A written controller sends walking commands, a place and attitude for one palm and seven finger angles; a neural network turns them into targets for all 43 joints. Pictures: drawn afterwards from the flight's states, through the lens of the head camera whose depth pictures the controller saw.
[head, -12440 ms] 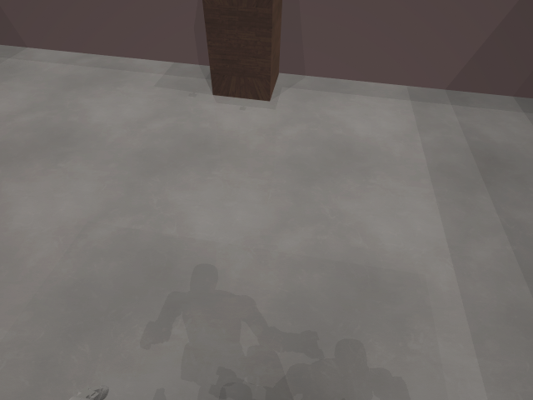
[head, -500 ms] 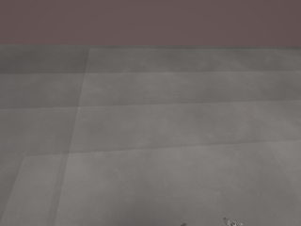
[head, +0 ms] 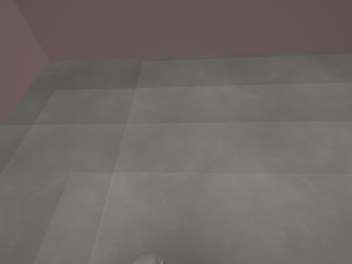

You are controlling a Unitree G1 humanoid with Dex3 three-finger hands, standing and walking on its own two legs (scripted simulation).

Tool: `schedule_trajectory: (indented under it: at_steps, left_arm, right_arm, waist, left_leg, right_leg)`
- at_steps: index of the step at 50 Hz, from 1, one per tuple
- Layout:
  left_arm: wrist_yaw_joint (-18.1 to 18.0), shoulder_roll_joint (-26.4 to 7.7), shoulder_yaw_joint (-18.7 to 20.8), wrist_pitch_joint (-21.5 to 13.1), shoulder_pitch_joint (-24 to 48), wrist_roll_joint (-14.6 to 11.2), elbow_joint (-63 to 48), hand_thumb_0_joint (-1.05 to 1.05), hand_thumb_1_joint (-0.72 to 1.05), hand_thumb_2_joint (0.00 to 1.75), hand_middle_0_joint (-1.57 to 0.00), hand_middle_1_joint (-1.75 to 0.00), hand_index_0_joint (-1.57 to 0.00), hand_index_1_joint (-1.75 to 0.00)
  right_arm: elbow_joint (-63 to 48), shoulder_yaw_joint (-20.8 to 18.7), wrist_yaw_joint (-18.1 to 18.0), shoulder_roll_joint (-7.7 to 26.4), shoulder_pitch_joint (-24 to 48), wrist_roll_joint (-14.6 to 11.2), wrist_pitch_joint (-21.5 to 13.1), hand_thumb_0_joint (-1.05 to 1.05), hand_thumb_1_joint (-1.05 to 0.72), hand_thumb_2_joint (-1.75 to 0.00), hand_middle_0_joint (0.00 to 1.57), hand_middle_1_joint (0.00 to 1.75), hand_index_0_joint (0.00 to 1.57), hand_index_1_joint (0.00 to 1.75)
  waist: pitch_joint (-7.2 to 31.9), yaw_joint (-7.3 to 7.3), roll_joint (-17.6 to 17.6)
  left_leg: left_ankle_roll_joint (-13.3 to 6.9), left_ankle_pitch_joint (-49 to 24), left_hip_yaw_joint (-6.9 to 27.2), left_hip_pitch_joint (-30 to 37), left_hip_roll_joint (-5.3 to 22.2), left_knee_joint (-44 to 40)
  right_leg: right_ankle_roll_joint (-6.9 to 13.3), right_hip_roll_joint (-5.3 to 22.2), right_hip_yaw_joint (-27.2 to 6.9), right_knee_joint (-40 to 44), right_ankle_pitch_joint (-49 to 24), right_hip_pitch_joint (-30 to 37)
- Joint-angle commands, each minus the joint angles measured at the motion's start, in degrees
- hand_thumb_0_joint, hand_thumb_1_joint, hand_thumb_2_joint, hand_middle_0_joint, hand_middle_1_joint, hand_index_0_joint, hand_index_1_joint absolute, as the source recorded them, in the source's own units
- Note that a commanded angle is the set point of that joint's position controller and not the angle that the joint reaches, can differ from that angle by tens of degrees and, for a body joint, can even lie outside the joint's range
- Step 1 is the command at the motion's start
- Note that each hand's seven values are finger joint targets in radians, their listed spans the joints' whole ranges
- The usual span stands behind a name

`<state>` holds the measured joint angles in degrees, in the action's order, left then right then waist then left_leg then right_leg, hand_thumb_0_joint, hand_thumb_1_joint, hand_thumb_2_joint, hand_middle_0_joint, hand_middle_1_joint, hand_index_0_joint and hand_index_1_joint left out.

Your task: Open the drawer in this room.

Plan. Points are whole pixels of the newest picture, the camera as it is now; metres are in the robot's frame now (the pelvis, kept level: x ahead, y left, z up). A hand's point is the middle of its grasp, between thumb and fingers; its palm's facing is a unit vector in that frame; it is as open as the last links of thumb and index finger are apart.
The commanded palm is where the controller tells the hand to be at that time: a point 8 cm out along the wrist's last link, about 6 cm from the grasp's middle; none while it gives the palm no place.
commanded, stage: turn or walk to find it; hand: left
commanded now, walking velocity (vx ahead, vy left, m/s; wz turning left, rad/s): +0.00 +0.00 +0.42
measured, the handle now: out of the picture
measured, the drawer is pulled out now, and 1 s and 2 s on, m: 0.00 0.00 0.00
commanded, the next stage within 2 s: none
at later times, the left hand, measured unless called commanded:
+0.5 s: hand out of the picture -0.02 +0.29 -0.17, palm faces +0.25 -0.94 -0.24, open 7.4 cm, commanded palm none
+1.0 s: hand out of the picture -0.03 +0.20 -0.15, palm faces +0.41 -0.87 -0.27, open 7.4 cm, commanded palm none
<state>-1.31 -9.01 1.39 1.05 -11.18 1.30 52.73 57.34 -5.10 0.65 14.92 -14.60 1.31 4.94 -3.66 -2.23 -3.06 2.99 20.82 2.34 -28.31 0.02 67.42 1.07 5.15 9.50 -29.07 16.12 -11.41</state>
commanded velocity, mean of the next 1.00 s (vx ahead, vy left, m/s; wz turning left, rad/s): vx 0.00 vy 0.00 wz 0.42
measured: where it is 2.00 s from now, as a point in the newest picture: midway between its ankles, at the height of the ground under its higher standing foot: outside the picture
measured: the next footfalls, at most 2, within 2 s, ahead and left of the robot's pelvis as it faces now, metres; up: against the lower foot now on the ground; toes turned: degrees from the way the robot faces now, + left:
left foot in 0.26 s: +0.00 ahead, +0.16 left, +0.00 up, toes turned +12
right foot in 0.76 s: +0.04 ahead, -0.08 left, +0.00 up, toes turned +15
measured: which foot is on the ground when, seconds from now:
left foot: up 0.00-0.24, down 0.26-0.78, up 0.80-1.00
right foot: down 0.00-0.26, up 0.28-0.74, down 0.76-1.00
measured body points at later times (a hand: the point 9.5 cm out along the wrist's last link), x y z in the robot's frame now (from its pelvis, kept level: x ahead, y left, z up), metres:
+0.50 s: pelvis -0.02 +0.06 +0.00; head +0.00 +0.09 +0.45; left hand -0.03 +0.33 -0.15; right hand +0.12 -0.16 -0.13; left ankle -0.04 +0.15 -0.74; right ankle -0.02 -0.10 -0.66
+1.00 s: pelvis -0.03 +0.00 +0.00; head +0.00 -0.03 +0.45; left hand -0.05 +0.25 -0.12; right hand +0.10 -0.23 -0.17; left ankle -0.12 +0.14 -0.64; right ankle +0.00 -0.09 -0.74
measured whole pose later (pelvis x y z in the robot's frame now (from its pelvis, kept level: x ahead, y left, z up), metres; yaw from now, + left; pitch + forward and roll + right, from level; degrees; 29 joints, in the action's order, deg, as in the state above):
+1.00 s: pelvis -0.03 +0.00 +0.00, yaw +25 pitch -1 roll +2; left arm -1.3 -8.5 1.3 0.8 -11.3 1.2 53.2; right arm 57.4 -5.2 0.5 15.0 -14.3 1.3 4.8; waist -3.6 -2.1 -2.9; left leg 3.3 20.0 3.0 -28.5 0.2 67.3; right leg 1.9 4.4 9.4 -28.3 16.4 -10.8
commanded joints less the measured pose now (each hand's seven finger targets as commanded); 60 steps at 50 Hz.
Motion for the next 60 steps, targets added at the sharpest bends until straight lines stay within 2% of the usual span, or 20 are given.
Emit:
schedule_trajectory:
  at_steps: [1, 7, 10, 11, 12, 13, 14, 16, 20, 32, 36, 37, 38, 39, 40, 43, 45, 55, 58, 60]
  left_arm:
    - [-0.78, -11.59, 3.23, -1.61, -1.64, 0.08, -3.27, 0.00, 0.90, 0.90, -0.20, -0.30, -0.20, -0.30]
    - [-0.52, -14.60, 4.33, -1.16, -4.79, 0.65, -1.43, 0.00, 0.90, 0.90, -0.20, -0.30, -0.20, -0.30]
    - [-0.35, -15.02, 4.58, -0.82, -3.74, 0.32, -0.65, 0.00, 0.90, 0.90, -0.20, -0.30, -0.20, -0.30]
    - [-0.25, -14.41, 4.55, -0.52, -2.83, -0.19, -0.74, 0.00, 0.90, 0.90, -0.20, -0.30, -0.20, -0.30]
    - [-0.12, -12.06, 4.14, -0.03, -3.59, -0.74, -1.56, 0.00, 0.90, 0.90, -0.20, -0.30, -0.20, -0.30]
    - [0.17, -8.00, 2.91, 0.26, -2.17, -0.78, -3.57, 0.00, 0.90, 0.90, -0.20, -0.30, -0.20, -0.30]
    - [-0.19, -8.52, 2.64, 0.99, 0.58, -0.47, -4.15, 0.00, 0.90, 0.90, -0.20, -0.30, -0.20, -0.30]
    - [0.00, -8.70, 3.30, 1.59, 2.52, -0.30, -2.83, 0.00, 0.90, 0.90, -0.20, -0.30, -0.20, -0.30]
    - [0.87, -9.15, 3.29, 1.07, -0.52, -0.28, -0.50, 0.00, 0.90, 0.90, -0.20, -0.30, -0.20, -0.30]
    - [0.05, -7.70, 2.52, 0.62, 3.92, -0.82, -3.64, 0.00, 0.90, 0.90, -0.20, -0.30, -0.20, -0.30]
    - [-0.16, -8.13, 2.74, -0.28, -1.50, -1.15, -2.31, 0.00, 0.90, 0.90, -0.20, -0.30, -0.20, -0.30]
    - [-0.35, -9.40, 3.01, -0.72, -3.59, -1.02, -1.85, 0.00, 0.90, 0.90, -0.20, -0.30, -0.20, -0.30]
    - [-0.75, -13.49, 3.78, -1.33, -4.99, -0.24, -1.72, 0.00, 0.90, 0.90, -0.20, -0.30, -0.20, -0.30]
    - [-0.89, -17.36, 4.51, -1.45, -5.18, 0.22, -2.18, 0.00, 0.90, 0.90, -0.20, -0.30, -0.20, -0.30]
    - [-0.94, -16.59, 4.14, -1.08, -4.58, -0.16, -2.92, 0.00, 0.90, 0.90, -0.20, -0.30, -0.20, -0.30]
    - [-0.95, -11.37, 3.25, -1.19, 4.02, -0.50, -4.81, 0.00, 0.90, 0.90, -0.20, -0.30, -0.20, -0.30]
    - [-0.65, -10.12, 2.73, -1.77, 3.05, -0.48, -4.69, 0.00, 0.90, 0.90, -0.20, -0.30, -0.20, -0.30]
    - [-0.59, -13.23, 3.86, -1.55, -5.93, 0.49, -1.00, 0.00, 0.90, 0.90, -0.20, -0.30, -0.20, -0.30]
    - [-0.42, -14.28, 4.23, -1.28, -6.47, 0.63, -0.09, 0.00, 0.90, 0.90, -0.20, -0.30, -0.20, -0.30]
    - [-0.40, -14.85, 4.40, -1.03, -5.12, 0.46, 0.03, 0.00, 0.90, 0.90, -0.20, -0.30, -0.20, -0.30]
  right_arm:
    - [-4.37, -0.43, 0.32, 2.43, 2.94, -0.07, -1.33, 0.00, -0.90, -0.90, 0.20, 0.30, 0.20, 0.30]
    - [-5.74, 0.75, 0.14, 1.09, 6.96, -0.76, -2.53, 0.00, -0.90, -0.90, 0.20, 0.30, 0.20, 0.30]
    - [-5.03, 0.97, -0.15, 1.33, 3.18, -0.84, -3.40, 0.00, -0.90, -0.90, 0.20, 0.30, 0.20, 0.30]
    - [-4.34, 0.73, -0.08, 2.49, 0.65, -0.77, -3.85, 0.00, -0.90, -0.90, 0.20, 0.30, 0.20, 0.30]
    - [-4.14, -0.13, -0.15, 6.65, -1.56, -0.51, -4.49, 0.00, -0.90, -0.90, 0.20, 0.30, 0.20, 0.30]
    - [-4.32, -1.36, -0.52, 11.71, -3.65, -0.30, -4.63, 0.00, -0.90, -0.90, 0.20, 0.30, 0.20, 0.30]
    - [-3.53, -1.51, -0.90, 13.20, -5.04, -0.19, -3.95, 0.00, -0.90, -0.90, 0.20, 0.30, 0.20, 0.30]
    - [-4.35, -0.74, -1.85, 9.87, 0.25, 0.15, -4.10, 0.00, -0.90, -0.90, 0.20, 0.30, 0.20, 0.30]
    - [-5.72, 0.44, -2.03, 7.62, 4.26, -0.14, -4.69, 0.00, -0.90, -0.90, 0.20, 0.30, 0.20, 0.30]
    - [-5.50, -0.55, -1.67, 7.71, 0.63, 0.32, -4.05, 0.00, -0.90, -0.90, 0.20, 0.30, 0.20, 0.30]
    - [-6.03, -0.80, -1.39, 7.47, 2.95, -0.02, -3.81, 0.00, -0.90, -0.90, 0.20, 0.30, 0.20, 0.30]
    - [-6.31, -0.72, -1.21, 6.36, 3.11, -0.42, -3.81, 0.00, -0.90, -0.90, 0.20, 0.30, 0.20, 0.30]
    - [-6.66, -0.35, -0.83, 3.17, 2.27, -0.98, -3.84, 0.00, -0.90, -0.90, 0.20, 0.30, 0.20, 0.30]
    - [-8.33, 0.04, -0.88, 1.38, 3.62, -0.78, -3.78, 0.00, -0.90, -0.90, 0.20, 0.30, 0.20, 0.30]
    - [-8.16, -0.83, -0.86, 4.07, 4.73, -0.34, -3.00, 0.00, -0.90, -0.90, 0.20, 0.30, 0.20, 0.30]
    - [-4.58, -1.24, -0.11, 3.49, 0.85, 0.09, -1.68, 0.00, -0.90, -0.90, 0.20, 0.30, 0.20, 0.30]
    - [-3.48, -0.92, 0.17, 2.50, -0.81, 0.03, -1.49, 0.00, -0.90, -0.90, 0.20, 0.30, 0.20, 0.30]
    - [-5.33, 0.54, 0.00, 1.19, 7.39, -0.49, -2.00, 0.00, -0.90, -0.90, 0.20, 0.30, 0.20, 0.30]
    - [-5.86, 1.06, -0.10, 0.86, 7.89, -0.93, -2.75, 0.00, -0.90, -0.90, 0.20, 0.30, 0.20, 0.30]
    - [-5.32, 1.16, -0.29, 1.41, 5.43, -0.97, -3.15, 0.00, -0.90, -0.90, 0.20, 0.30, 0.20, 0.30]
  waist:
    - [0.69, 2.92, 12.60]
    - [3.49, 5.24, 14.36]
    - [6.26, 3.07, 13.86]
    - [7.60, 1.46, 10.59]
    - [9.60, 0.25, -0.39]
    - [8.49, -0.85, -16.45]
    - [8.24, -2.10, -12.23]
    - [3.75, -0.42, -12.66]
    - [3.55, 2.11, -5.19]
    - [6.26, 0.09, -5.81]
    - [7.77, 3.09, -4.15]
    - [8.57, 4.05, -1.13]
    - [9.22, 4.61, 9.34]
    - [6.28, 5.37, 20.57]
    - [4.98, 5.35, 13.82]
    - [0.10, 0.57, 10.64]
    - [0.33, 0.42, 10.94]
    - [2.41, 4.99, 13.09]
    - [4.61, 5.46, 15.33]
    - [5.85, 3.82, 15.28]
  left_leg:
    - [1.30, 1.03, -1.58, -2.48, 2.21, -3.51]
    - [0.57, 6.51, -5.93, 3.90, 2.03, -20.96]
    - [-0.23, -0.66, -7.65, 11.42, 1.24, -34.02]
    - [-0.74, -8.68, -6.98, 17.68, 1.55, -41.95]
    - [-3.24, -17.86, 2.30, 25.99, 8.28, -46.93]
    - [-8.55, -37.17, 18.18, 30.21, 21.07, -48.33]
    - [-12.97, -38.98, 17.39, 25.80, 24.26, -48.05]
    - [-12.48, -27.74, 14.19, 19.94, 18.58, -49.90]
    - [-10.96, -31.31, 8.26, 20.93, 13.28, -48.98]
    - [-13.43, -33.85, 15.77, 22.59, 13.15, -46.42]
    - [-10.57, -30.52, 15.90, 15.24, 9.77, -42.50]
    - [-8.08, -23.41, 14.53, 10.43, 7.19, -39.95]
    - [-4.45, -9.42, 9.02, 0.66, 1.71, -31.87]
    - [-1.40, 11.34, 0.94, -5.98, -4.70, -19.14]
    - [-1.77, 12.43, 3.12, -3.22, -2.51, -8.82]
    - [-1.01, 3.27, 2.84, -3.74, 0.23, 1.93]
    - [0.06, -0.84, 1.21, -3.71, 0.31, 3.47]
    - [1.24, 5.54, -4.04, 0.82, 1.93, -15.56]
    - [0.33, 6.39, -5.92, 4.60, 1.28, -23.78]
    - [-0.23, 2.04, -7.15, 9.72, 0.99, -30.88]
  right_leg:
    - [5.17, 14.01, -8.58, 12.60, -11.29, 2.03]
    - [7.10, 16.46, -6.92, 7.76, -21.46, 5.82]
    - [4.33, 15.59, -3.82, 1.53, -23.93, 5.31]
    - [1.61, 14.00, -1.31, -3.10, -20.80, 2.27]
    - [-1.82, 9.60, 1.19, -12.41, -9.35, -6.30]
    - [-5.70, 2.59, 0.95, -23.56, 18.49, -20.13]
    - [-4.97, 2.24, -4.31, -29.92, 21.55, -18.86]
    - [-4.71, 2.68, -7.48, -34.36, 14.89, -20.22]
    - [-5.56, 1.18, -7.67, -35.61, 6.47, -19.46]
    - [-5.56, -1.68, -8.34, -17.63, 10.39, -13.41]
    - [-4.69, -3.39, -6.69, 0.08, -0.55, -0.04]
    - [-4.31, -1.59, -7.88, 7.12, -5.95, 6.71]
    - [-1.45, 8.63, -17.66, 11.92, -6.14, 14.86]
    - [5.46, 21.35, -29.26, 13.30, -13.34, 12.39]
    - [8.86, 22.98, -27.34, 13.97, -11.61, 3.42]
    - [5.32, 14.32, -16.57, 13.75, -7.59, -1.95]
    - [3.94, 11.65, -10.68, 12.71, -12.09, -0.55]
    - [6.97, 15.21, -7.80, 8.59, -25.36, 6.65]
    - [7.12, 15.71, -7.15, 5.53, -30.09, 8.51]
    - [5.64, 15.73, -5.66, 2.98, -28.69, 6.75]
